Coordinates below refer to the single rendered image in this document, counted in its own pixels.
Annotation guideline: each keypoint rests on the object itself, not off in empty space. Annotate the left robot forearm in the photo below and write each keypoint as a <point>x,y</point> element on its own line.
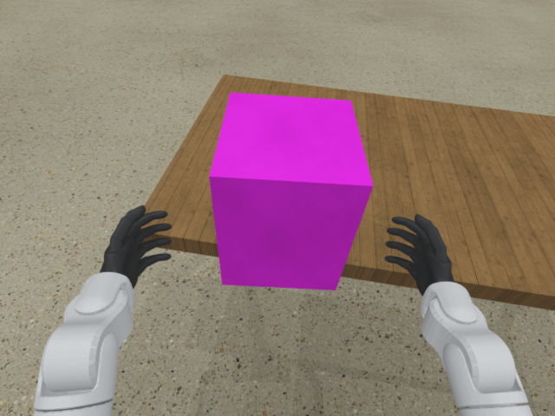
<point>79,362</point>

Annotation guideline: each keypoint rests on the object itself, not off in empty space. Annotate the robot left hand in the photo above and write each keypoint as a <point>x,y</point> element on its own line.
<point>125,251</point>

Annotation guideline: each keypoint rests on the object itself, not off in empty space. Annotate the right robot forearm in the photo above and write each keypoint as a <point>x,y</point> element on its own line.
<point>478,364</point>

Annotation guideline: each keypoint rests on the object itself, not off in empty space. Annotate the robot right hand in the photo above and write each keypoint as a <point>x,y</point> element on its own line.
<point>429,254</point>

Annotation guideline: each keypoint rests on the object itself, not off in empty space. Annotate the carton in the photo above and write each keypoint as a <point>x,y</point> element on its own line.
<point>289,183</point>

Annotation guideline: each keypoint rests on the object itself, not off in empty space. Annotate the table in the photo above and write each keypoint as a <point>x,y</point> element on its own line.
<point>484,177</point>

